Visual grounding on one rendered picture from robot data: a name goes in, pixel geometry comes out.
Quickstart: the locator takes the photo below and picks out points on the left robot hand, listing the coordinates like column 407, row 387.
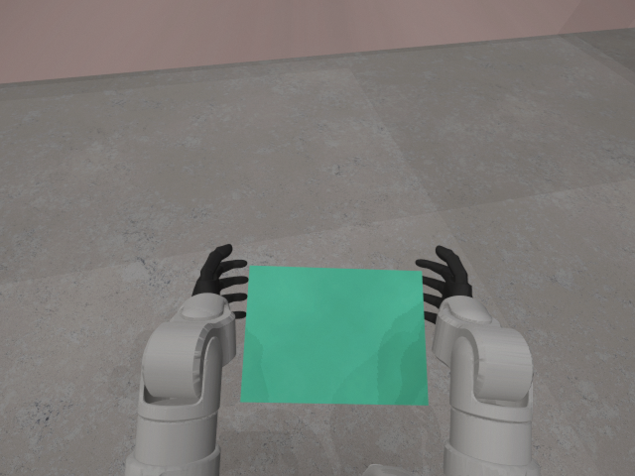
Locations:
column 209, row 281

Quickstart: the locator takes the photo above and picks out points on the carton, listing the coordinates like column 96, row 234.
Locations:
column 334, row 336

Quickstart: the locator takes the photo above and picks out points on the left robot forearm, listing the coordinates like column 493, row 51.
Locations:
column 179, row 394

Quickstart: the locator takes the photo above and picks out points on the right robot hand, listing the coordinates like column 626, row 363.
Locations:
column 454, row 274

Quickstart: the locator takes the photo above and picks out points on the right robot forearm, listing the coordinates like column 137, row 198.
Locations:
column 491, row 392

